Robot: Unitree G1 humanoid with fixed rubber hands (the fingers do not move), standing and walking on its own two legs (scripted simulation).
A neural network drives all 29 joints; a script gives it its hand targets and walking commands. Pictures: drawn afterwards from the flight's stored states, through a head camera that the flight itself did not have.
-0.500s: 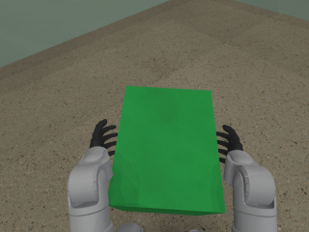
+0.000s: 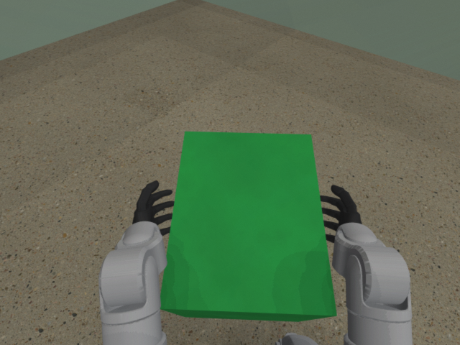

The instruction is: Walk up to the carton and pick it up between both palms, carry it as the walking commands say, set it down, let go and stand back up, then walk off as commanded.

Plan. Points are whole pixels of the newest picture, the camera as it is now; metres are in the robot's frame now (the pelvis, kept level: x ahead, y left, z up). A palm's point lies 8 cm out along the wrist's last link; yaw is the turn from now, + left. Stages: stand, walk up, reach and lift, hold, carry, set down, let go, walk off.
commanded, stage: carry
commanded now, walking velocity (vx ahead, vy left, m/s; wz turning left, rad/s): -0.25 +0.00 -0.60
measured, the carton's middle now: (244, 231) +0.33 +0.01 -0.01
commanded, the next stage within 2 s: none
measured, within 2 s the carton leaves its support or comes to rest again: neither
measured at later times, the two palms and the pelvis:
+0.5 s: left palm (231, 327) +0.15 +0.04 +0.08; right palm out of the picture +0.09 -0.26 +0.08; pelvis -0.16 -0.06 -0.01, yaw -12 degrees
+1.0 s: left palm out of the picture +0.06 -0.07 +0.08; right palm out of the picture -0.05 -0.36 +0.06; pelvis -0.25 -0.11 -0.02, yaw -22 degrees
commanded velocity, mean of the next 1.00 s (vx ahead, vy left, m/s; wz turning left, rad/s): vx -0.10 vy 0.00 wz -0.25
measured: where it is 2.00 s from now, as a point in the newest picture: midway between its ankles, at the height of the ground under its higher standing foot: outside the picture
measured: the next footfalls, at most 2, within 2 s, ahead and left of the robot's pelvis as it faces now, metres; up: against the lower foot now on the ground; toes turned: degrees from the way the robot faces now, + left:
right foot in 0.16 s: +0.04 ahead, -0.15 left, +0.00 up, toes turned -6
left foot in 0.52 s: -0.21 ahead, +0.05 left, +0.00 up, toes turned -5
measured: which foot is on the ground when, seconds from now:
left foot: down 0.00-0.14, up 0.16-0.50, down 0.52-0.84, up 0.86-1.00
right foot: up 0.00-0.14, down 0.16-0.52, up 0.54-0.80, down 0.82-1.00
